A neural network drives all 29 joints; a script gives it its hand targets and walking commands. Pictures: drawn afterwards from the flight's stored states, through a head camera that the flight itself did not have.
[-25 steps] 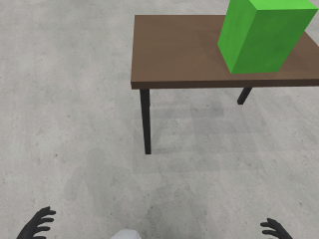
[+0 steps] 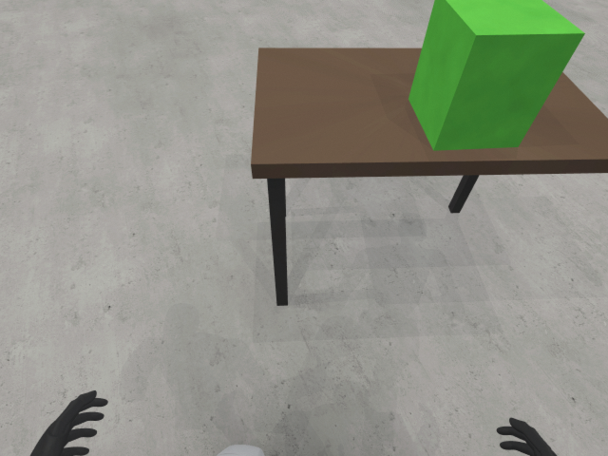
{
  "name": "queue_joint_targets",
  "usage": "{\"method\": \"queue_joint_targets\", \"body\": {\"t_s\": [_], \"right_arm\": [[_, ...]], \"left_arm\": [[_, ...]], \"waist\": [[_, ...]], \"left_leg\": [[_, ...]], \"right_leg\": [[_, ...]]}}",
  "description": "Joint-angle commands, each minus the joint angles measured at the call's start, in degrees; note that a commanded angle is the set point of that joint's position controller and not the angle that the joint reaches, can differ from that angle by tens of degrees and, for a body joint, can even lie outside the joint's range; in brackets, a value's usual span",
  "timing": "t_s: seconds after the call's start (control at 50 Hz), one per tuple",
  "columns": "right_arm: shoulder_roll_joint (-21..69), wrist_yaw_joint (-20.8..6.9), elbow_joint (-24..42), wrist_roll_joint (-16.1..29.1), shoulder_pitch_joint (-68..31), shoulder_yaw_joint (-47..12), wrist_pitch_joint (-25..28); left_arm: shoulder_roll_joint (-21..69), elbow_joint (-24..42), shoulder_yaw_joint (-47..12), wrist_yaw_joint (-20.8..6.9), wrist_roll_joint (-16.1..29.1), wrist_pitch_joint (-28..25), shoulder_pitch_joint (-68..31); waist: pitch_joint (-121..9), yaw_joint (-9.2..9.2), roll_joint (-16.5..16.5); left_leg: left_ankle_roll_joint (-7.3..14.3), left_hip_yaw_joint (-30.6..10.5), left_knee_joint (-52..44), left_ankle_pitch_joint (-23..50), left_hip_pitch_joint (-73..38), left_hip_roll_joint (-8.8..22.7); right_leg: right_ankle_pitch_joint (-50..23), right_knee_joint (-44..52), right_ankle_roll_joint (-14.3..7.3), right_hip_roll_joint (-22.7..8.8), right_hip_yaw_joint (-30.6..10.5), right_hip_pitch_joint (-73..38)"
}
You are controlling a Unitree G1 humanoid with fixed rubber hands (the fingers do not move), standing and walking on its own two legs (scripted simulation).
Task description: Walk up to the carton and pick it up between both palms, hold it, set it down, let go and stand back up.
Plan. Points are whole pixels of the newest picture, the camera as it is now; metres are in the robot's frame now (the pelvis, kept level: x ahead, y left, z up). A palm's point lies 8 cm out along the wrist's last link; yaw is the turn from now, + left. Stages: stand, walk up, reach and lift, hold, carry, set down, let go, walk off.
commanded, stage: walk up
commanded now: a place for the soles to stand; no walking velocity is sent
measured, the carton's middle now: (479, 72) +0.84 -0.36 +0.07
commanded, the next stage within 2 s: none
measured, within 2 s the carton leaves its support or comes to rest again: neither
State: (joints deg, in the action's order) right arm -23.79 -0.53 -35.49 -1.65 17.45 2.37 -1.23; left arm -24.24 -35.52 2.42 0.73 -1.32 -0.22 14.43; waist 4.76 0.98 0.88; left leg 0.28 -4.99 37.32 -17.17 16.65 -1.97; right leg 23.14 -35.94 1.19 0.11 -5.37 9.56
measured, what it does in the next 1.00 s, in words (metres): steps to the right: right foot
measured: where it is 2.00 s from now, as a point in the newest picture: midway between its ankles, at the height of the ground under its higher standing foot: (367, 407)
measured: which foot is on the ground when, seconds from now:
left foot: down 0.00-0.72, up 0.74-1.00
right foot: down 0.00-0.38, up 0.40-0.70, down 0.72-1.00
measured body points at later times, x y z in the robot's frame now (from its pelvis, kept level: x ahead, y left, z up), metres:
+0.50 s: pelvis +0.00 -0.02 +0.00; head +0.01 -0.02 +0.45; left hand +0.13 +0.30 -0.08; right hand +0.11 -0.34 -0.08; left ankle +0.03 +0.12 -0.72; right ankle -0.01 -0.16 -0.68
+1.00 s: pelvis +0.07 -0.18 +0.02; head +0.05 -0.19 +0.47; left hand +0.13 +0.12 -0.07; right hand +0.16 -0.53 -0.06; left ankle +0.16 +0.00 -0.63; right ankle +0.14 -0.26 -0.72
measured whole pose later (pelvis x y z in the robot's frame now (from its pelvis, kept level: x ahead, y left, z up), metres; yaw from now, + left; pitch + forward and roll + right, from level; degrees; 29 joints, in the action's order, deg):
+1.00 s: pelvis +0.07 -0.18 +0.02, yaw -1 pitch -7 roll +3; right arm -28.0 3.3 -35.9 -1.6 21.8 3.8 0.2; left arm -21.5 -35.4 2.5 -4.3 -1.3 3.3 24.0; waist 4.5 1.6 -1.2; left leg 1.6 -5.6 62.9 -20.2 30.9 -1.5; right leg 18.7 -30.8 -1.0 0.1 0.1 13.2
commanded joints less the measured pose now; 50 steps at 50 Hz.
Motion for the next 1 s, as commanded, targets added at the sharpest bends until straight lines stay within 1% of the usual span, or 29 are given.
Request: {"method": "queue_joint_targets", "body": {"t_s": [0.0,0.02,0.06,0.14,0.28,0.32,0.34,0.36,0.38,0.4,0.42,0.44,0.48,0.56,0.6,0.62,0.64,0.66,0.68,0.7,0.72,0.74,0.76,0.8,0.82,0.88,0.9,0.92,0.98], "right_arm": [[-10.6,0.1,3.1,1.0,-5.8,3.1,1.7],[-10.4,0.0,2.7,1.0,-5.8,3.2,1.5],[-10.1,0.2,2.8,1.3,-5.5,3.2,1.9],[-10.9,0.4,2.4,1.0,-5.6,3.4,1.9],[-10.4,0.4,1.3,1.4,-5.0,3.2,1.6],[-9.6,0.1,2.8,1.4,-5.8,3.1,1.4],[-14.8,1.7,1.3,0.3,5.4,5.4,2.8],[-17.4,2.6,0.4,-0.9,8.7,6.6,3.0],[-20.0,3.2,0.3,-1.5,11.0,7.3,2.9],[-19.5,3.7,0.2,-1.7,12.3,7.8,3.4],[-18.5,4.2,0.4,-1.6,11.7,7.8,3.8],[-19.0,4.6,0.3,-1.4,12.5,7.9,4.3],[-18.4,4.6,1.9,-1.9,8.9,7.8,4.8],[-18.2,5.0,3.9,-1.5,7.6,7.2,5.1],[-19.0,5.3,5.0,-1.7,4.8,7.7,5.3],[-18.9,5.3,5.7,-0.6,1.6,7.2,5.3],[-20.4,5.2,5.8,-1.2,-5.7,7.9,5.1],[-18.5,5.1,6.8,-1.2,-7.9,7.4,4.7],[-13.3,5.1,6.4,-0.9,-7.1,5.6,4.5],[-8.5,5.0,8.3,0.9,-6.2,3.8,4.4],[-8.3,5.7,8.9,1.2,-2.9,3.2,3.9],[-9.8,5.8,7.7,1.9,0.5,4.1,3.3],[-12.8,5.6,6.7,1.9,3.2,5.1,2.9],[-15.4,5.1,3.2,2.8,7.2,6.2,2.6],[-16.4,4.7,2.4,2.6,6.8,6.0,2.4],[-13.8,4.5,1.2,0.7,6.6,5.3,2.1],[-13.2,4.3,1.6,1.1,6.5,5.2,2.3],[-11.9,4.1,2.4,1.0,4.9,5.0,2.3],[-12.1,4.4,1.6,1.3,5.9,5.0,2.0]], "left_arm": [[-11.1,1.3,3.1,0.1,1.7,-1.6,-1.5],[-11.3,0.6,3.1,-0.1,1.7,-1.6,-2.3],[-12.0,2.0,3.1,-0.1,1.7,-1.9,-4.3],[-11.1,1.5,2.9,0.1,2.3,-1.5,-2.4],[-11.2,1.6,2.8,0.3,1.9,-1.4,-2.3],[-12.0,1.7,3.4,0.1,1.6,-1.4,-1.6],[-13.5,5.2,5.1,-2.0,-1.0,0.3,-2.1],[-9.7,6.4,4.8,-3.0,-1.5,1.1,-5.2],[-9.9,7.6,5.7,-3.4,-1.2,1.6,-3.5],[-10.2,9.5,6.3,-3.5,-1.5,2.0,-5.6],[-10.3,10.4,6.6,-3.8,-1.7,2.3,-6.0],[-10.3,10.1,6.4,-3.9,-2.4,2.3,-4.6],[-9.1,10.5,6.6,-4.7,-2.3,1.8,-3.7],[-10.5,11.0,7.3,-5.7,-2.8,2.8,-6.6],[-8.7,11.4,6.7,-6.8,-1.4,2.6,-3.2],[-10.3,9.8,7.3,-6.8,-1.6,2.4,-1.1],[-9.6,7.2,7.5,-6.7,-1.0,2.6,6.8],[-11.2,3.8,8.3,-6.2,-1.3,2.6,13.2],[-13.1,0.8,9.5,-5.4,-1.0,2.2,24.1],[-16.1,0.9,9.2,-4.6,-2.4,1.3,23.1],[-15.7,4.2,8.0,-4.4,-1.7,1.8,14.1],[-17.6,7.2,9.0,-4.4,-1.0,1.8,8.6],[-16.2,6.4,8.1,-3.8,-1.0,2.0,5.2],[-17.3,7.3,8.0,-3.0,-1.2,1.8,1.5],[-14.8,7.8,7.6,-3.1,-0.8,2.1,2.0],[-11.6,9.1,7.0,-3.1,-1.1,1.6,4.0],[-11.0,9.2,7.4,-3.1,-1.5,1.5,5.8],[-10.7,8.3,7.1,-3.0,-1.6,1.2,7.8],[-11.1,8.6,7.5,-3.2,-1.7,1.8,6.6]], "waist": [[-6.5,-0.45,2.1],[-5.1,-1.11,1.1],[-7.4,-2.07,-2.4],[-10.6,-1.23,4.0],[-7.4,-1.38,2.6],[-8.6,-0.85,-0.5],[-9.5,-3.23,-5.5],[-4.7,-5.25,-0.3],[-3.7,-6.26,6.6],[-1.1,-6.9,3.3],[0.4,-5.85,-1.4],[-0.2,-5.5,-1.5],[-1.8,-4.36,3.2],[1.9,-5.78,4.2],[2.3,-3.23,9.6],[2.1,-1.1,7.7],[0.1,5.6,9.5],[-0.9,8.25,3.2],[-5.1,15.29,-7.4],[-6.6,14.93,-25.8],[-4.1,9.74,-24.4],[0.2,6.72,-20.3],[2.8,3.6,-17.3],[4.1,0.5,-15.3],[5.6,-0.01,-13.2],[1.9,-0.17,-7.6],[1.2,0.4,-4.5],[2.4,1.08,-2.6],[3.5,1.22,-8.4]], "left_leg": [[4.0,-8.1,-8.6,3.7,-1.7,6.1],[3.3,-7.0,-9.4,-0.1,-0.8,5.1],[3.6,-6.0,-6.9,10.4,-7.1,5.3],[5.4,-7.0,-7.5,16.7,-8.5,6.9],[3.8,-7.2,-7.1,13.5,-5.1,7.2],[4.0,-6.1,-6.5,8.7,-4.9,5.5],[8.2,-13.3,-7.2,-9.2,-9.3,7.9],[11.8,-22.5,-13.8,-22.0,-15.3,12.1],[15.4,-31.6,-18.6,-26.2,-18.6,18.6],[17.7,-36.3,-20.5,-23.8,-19.0,22.9],[17.4,-35.7,-20.6,-23.1,-15.2,22.6],[16.2,-32.9,-19.2,-21.4,-15.8,22.4],[15.0,-27.5,-17.3,-16.7,-15.4,19.4],[13.8,-21.3,-18.2,-18.5,-5.5,17.3],[12.4,-15.7,-16.4,-18.1,-0.4,16.7],[10.7,-13.0,-15.9,-20.9,7.4,15.1],[8.7,-7.6,-11.7,-20.2,14.3,15.0],[7.1,-2.6,-4.6,-19.7,21.2,11.1],[2.9,0.9,13.6,-16.7,25.9,5.6],[1.0,1.6,32.6,-24.6,28.9,-5.5],[1.1,-3.8,36.0,-24.5,31.2,-5.8],[1.7,-3.8,38.2,-21.4,29.4,-3.6],[1.3,-3.1,38.7,-14.8,27.2,-0.9],[1.1,-0.7,34.0,-7.6,22.8,1.9],[-0.1,0.0,30.6,-5.5,20.2,3.0],[-0.2,-0.5,26.6,-3.5,19.6,1.0],[-0.8,-1.0,26.3,-2.7,19.2,0.3],[-0.6,0.6,23.7,-2.3,20.7,0.8],[-1.1,2.4,18.1,-0.8,21.9,1.1]], "right_leg": [[-2.9,8.3,-5.0,-4.6,-5.5,1.6],[-3.9,9.1,-5.2,-5.3,-5.8,1.7],[-9.2,9.4,-4.4,-5.3,-4.1,3.0],[-11.7,4.4,-3.1,-3.4,-0.7,1.0],[-8.7,6.7,-4.2,-5.4,-3.6,2.1],[-6.7,8.4,-4.5,-4.9,-4.6,2.0],[4.4,-0.2,-7.5,-3.3,-4.9,7.3],[10.1,-9.7,-5.9,0.1,-0.1,20.5],[13.5,-18.0,-3.6,1.4,2.5,27.8],[12.7,-23.1,-3.2,-0.8,-0.4,33.0],[11.4,-25.8,-2.9,-1.6,-2.3,31.6],[10.5,-23.7,-3.1,-3.9,-2.7,31.4],[9.1,-22.5,-2.6,-4.0,-1.7,30.3],[3.3,-18.7,-1.2,-5.1,1.4,26.8],[-1.6,-14.5,-1.6,-6.6,0.9,23.0],[-5.5,-14.7,-1.8,-5.5,3.6,13.7],[-9.7,-8.6,-2.8,-5.8,4.8,0.9],[-8.0,-7.1,-2.5,-2.9,9.8,-9.9],[-7.8,-3.7,-1.7,-2.8,2.9,-20.2],[8.3,11.5,-5.0,-11.0,-12.4,-13.4],[23.3,19.9,-8.4,-13.6,-24.8,-4.9],[39.9,30.2,-8.9,-15.3,-33.6,1.6],[46.2,35.5,-6.8,-15.8,-37.9,6.7],[34.0,29.1,-3.5,-14.2,-25.6,8.6],[28.6,26.8,-5.5,-13.5,-20.7,10.8],[18.0,23.3,-8.2,-13.8,-15.4,5.8],[15.6,23.7,-5.9,-13.2,-13.0,5.5],[13.4,23.5,-7.3,-14.1,-12.1,4.2],[11.7,22.7,-7.3,-12.0,-6.3,1.3]]}}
